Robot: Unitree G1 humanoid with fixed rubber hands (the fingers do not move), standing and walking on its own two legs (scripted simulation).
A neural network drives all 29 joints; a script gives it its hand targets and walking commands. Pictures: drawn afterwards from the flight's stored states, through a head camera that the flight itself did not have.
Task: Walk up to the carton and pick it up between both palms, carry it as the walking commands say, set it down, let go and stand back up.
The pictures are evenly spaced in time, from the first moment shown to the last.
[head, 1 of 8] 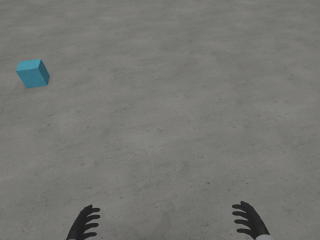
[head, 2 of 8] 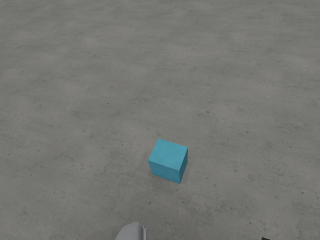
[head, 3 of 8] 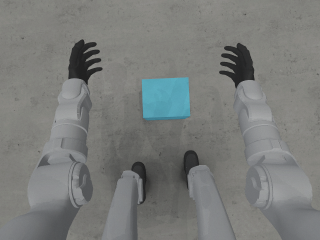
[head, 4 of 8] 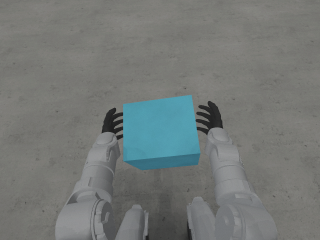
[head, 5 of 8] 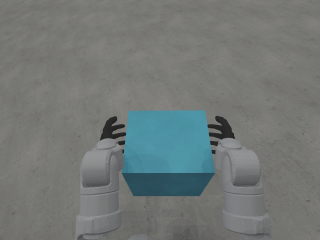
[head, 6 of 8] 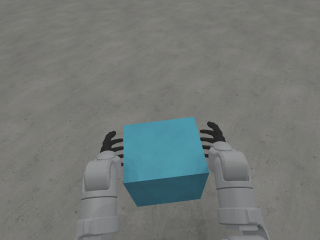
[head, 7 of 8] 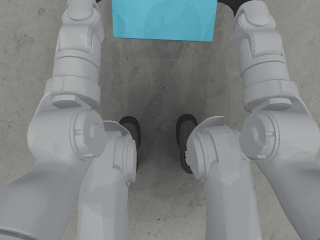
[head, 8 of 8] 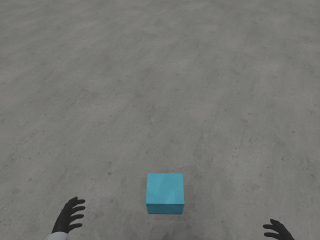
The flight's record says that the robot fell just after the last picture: no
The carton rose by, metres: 0.69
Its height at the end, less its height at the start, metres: +0.00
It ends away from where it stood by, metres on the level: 1.44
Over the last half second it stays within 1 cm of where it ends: yes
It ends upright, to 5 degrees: yes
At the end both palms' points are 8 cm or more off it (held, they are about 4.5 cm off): yes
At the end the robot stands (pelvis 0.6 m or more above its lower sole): yes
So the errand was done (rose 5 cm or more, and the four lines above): yes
